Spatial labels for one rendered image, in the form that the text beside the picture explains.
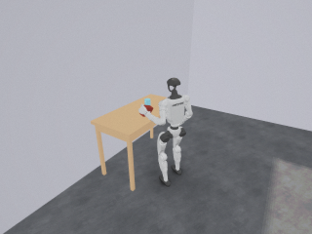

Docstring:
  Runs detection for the right robot upper arm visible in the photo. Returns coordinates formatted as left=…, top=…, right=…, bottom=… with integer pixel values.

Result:
left=182, top=95, right=193, bottom=117

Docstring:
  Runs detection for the robot left thigh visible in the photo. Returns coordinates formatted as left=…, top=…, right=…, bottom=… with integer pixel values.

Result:
left=157, top=131, right=171, bottom=162

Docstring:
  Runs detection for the left robot upper arm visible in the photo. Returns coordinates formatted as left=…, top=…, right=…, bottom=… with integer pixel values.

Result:
left=158, top=98, right=168, bottom=126

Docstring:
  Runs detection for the robot left forearm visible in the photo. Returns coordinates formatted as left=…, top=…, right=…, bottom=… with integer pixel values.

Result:
left=144, top=111, right=163, bottom=125

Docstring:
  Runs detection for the robot left hand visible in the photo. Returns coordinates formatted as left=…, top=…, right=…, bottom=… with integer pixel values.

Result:
left=138, top=104, right=150, bottom=115

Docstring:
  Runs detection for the sponge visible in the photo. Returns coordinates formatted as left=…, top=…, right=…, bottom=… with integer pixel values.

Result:
left=140, top=104, right=153, bottom=117

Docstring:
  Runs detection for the table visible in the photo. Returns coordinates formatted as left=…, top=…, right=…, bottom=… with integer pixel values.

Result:
left=91, top=94, right=167, bottom=191

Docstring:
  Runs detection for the robot right forearm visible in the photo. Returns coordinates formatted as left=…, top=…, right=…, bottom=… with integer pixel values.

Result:
left=182, top=115, right=192, bottom=122

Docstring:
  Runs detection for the robot torso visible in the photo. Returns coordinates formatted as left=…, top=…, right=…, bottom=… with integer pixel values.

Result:
left=166, top=96, right=185, bottom=138

